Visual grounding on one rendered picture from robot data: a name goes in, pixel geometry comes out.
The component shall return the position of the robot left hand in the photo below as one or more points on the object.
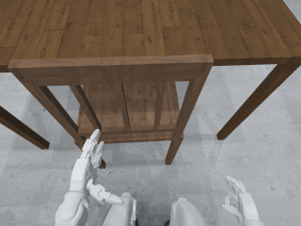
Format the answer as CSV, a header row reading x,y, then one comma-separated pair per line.
x,y
86,166

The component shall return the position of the left robot forearm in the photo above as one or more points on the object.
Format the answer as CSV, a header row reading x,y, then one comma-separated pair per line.
x,y
73,211

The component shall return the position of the table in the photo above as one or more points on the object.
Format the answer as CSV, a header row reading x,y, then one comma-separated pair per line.
x,y
234,32

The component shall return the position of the left robot thigh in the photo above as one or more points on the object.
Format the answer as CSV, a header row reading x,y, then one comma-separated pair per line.
x,y
122,215

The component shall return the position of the chair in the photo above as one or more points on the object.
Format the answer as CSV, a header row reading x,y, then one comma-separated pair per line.
x,y
128,98

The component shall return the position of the left robot shin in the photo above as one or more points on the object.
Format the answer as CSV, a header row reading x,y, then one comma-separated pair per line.
x,y
128,194

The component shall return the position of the robot right hand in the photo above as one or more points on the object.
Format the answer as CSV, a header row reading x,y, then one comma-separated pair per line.
x,y
244,206

